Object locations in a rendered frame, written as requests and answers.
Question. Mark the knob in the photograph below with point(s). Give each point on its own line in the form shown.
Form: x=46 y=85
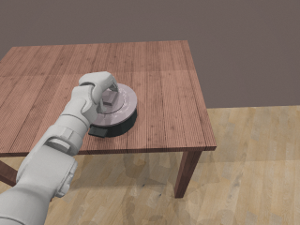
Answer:
x=109 y=97

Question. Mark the robot left upper arm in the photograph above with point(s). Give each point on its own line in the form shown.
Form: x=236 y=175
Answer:
x=48 y=175

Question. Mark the table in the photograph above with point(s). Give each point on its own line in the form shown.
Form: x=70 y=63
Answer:
x=36 y=84

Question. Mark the robot left hand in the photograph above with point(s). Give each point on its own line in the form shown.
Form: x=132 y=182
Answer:
x=105 y=80

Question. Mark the robot left forearm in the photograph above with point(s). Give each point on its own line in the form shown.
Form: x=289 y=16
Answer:
x=66 y=135

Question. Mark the lid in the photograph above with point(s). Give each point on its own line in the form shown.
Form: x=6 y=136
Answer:
x=123 y=107

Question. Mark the pot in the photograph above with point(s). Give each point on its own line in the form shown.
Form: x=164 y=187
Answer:
x=115 y=130

